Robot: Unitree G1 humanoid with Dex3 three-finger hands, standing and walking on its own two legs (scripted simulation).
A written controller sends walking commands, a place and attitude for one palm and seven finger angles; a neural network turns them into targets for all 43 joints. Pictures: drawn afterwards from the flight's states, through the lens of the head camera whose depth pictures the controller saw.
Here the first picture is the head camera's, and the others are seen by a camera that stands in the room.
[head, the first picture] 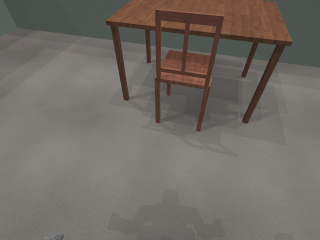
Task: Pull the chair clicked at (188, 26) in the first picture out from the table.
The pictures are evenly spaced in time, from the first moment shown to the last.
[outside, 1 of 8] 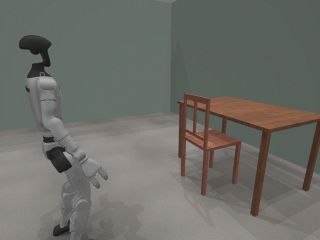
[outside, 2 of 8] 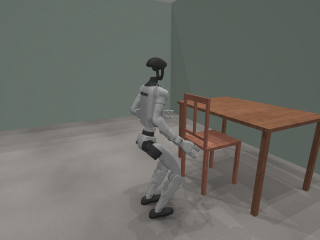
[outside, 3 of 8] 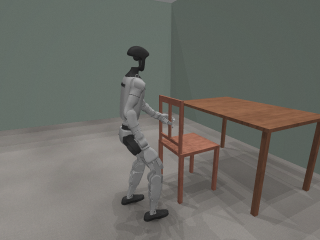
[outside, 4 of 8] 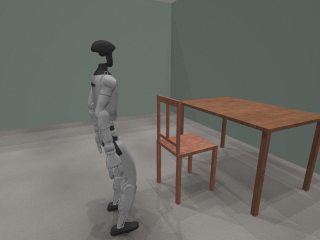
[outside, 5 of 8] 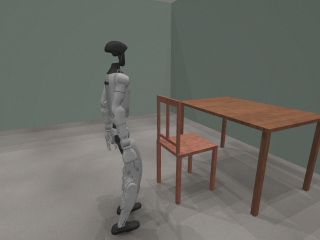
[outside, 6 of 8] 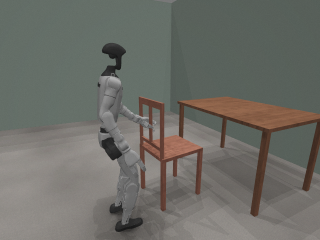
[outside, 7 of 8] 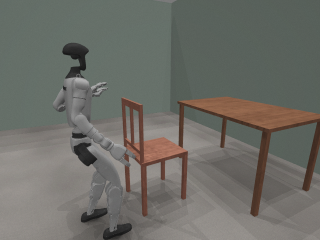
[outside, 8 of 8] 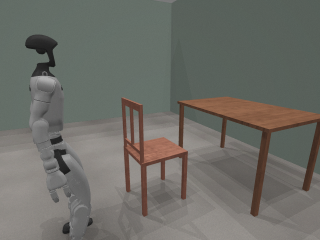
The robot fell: no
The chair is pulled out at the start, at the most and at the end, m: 0.00 0.60 0.60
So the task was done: yes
